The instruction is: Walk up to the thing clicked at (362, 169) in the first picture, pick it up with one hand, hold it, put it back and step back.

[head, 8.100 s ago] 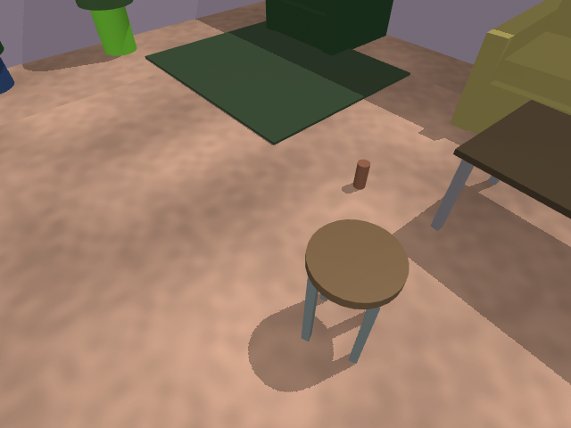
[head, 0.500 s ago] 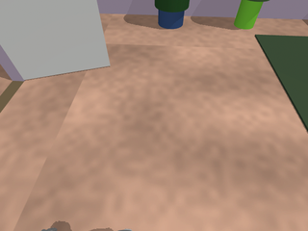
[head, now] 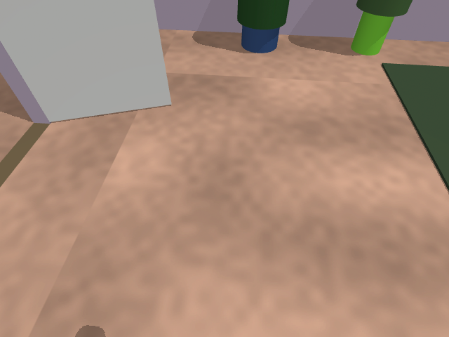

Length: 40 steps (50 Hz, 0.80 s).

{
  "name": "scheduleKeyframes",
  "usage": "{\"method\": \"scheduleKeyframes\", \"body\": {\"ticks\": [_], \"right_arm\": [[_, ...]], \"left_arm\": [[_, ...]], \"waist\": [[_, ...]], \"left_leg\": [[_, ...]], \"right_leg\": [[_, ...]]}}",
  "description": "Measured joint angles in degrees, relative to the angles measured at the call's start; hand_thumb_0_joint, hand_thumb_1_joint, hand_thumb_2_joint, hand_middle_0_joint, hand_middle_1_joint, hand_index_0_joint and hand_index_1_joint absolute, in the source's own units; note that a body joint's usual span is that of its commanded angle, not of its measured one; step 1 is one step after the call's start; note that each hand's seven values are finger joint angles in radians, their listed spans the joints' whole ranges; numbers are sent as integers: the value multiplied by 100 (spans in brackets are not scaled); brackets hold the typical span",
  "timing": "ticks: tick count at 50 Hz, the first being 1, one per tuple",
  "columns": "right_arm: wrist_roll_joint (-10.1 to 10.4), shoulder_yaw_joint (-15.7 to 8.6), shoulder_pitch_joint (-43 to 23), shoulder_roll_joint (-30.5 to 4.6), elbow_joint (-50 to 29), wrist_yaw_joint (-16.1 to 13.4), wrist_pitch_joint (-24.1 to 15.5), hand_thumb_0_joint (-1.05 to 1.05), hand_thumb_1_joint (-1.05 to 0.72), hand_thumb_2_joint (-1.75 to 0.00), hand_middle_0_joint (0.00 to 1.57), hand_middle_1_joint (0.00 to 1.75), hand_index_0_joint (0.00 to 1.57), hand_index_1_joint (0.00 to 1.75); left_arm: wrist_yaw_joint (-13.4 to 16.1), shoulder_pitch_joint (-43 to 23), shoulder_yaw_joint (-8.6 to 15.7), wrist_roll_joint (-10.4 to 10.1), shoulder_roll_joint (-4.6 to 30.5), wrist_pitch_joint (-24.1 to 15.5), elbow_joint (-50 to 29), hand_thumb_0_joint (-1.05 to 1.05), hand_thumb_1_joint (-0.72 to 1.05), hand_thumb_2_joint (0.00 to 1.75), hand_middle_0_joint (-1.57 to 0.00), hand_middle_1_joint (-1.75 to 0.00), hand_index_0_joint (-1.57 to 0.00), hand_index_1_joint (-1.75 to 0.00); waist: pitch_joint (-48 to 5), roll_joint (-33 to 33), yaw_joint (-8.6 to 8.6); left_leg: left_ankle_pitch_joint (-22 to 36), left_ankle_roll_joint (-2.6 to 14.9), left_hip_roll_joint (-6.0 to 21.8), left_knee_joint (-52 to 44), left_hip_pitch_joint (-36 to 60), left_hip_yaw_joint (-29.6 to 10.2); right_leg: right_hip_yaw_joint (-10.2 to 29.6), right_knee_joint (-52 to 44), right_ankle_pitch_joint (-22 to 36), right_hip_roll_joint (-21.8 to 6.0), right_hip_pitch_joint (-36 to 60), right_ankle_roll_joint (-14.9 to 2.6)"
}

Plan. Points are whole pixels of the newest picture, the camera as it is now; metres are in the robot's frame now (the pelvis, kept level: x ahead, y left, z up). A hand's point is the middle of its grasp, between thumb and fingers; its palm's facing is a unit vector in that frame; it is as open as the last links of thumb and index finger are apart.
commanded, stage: walk up
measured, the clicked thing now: out of the picture +0.28 -1.26 -0.70
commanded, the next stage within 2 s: stand in 0.02 s
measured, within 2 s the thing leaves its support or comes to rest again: neither
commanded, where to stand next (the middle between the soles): +0.07 +0.01 m, yaw +0 degrees
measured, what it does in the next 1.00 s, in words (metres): stands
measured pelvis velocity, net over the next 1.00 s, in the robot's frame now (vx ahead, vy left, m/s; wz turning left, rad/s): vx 0.04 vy -0.01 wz -0.03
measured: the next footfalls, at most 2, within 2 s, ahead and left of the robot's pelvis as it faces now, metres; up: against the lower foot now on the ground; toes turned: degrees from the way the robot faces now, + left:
none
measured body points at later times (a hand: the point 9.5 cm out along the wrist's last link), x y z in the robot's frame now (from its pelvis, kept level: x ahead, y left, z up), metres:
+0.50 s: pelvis +0.03 +0.00 +0.01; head +0.04 +0.00 +0.46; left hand +0.11 +0.30 -0.13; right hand +0.10 -0.30 -0.12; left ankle +0.06 +0.12 -0.74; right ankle +0.01 -0.13 -0.74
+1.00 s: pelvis +0.04 -0.01 +0.01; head +0.05 +0.00 +0.46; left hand +0.13 +0.29 -0.12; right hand +0.11 -0.31 -0.12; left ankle +0.06 +0.12 -0.74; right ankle +0.01 -0.13 -0.74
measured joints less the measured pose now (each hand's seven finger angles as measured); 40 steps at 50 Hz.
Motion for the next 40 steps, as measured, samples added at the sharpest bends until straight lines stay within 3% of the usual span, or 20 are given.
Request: {"method": "scheduleKeyframes", "body": {"ticks": [13, 40], "right_arm": [[-75, -11, 133, 101, 317, -34, -63, 0, -90, -90, 20, 30, 20, 30], [-69, -8, 61, 93, 391, -96, -82, 0, -90, -90, 20, 30, 20, 30]], "left_arm": [[-19, 8, -49, 57, -80, -55, 339, 1, 91, 90, -20, -30, -20, -30], [17, -52, -12, 49, -134, -25, 272, 1, 91, 90, -20, -30, -21, -30]], "waist": [[-236, -104, -99], [-275, -86, -133]], "left_leg": [[182, -5, -8, -645, 411, 98], [88, -55, 53, -837, 658, 173]], "right_leg": [[82, -626, 209, -4, 362, 27], [154, -912, 195, 54, 615, -2]]}}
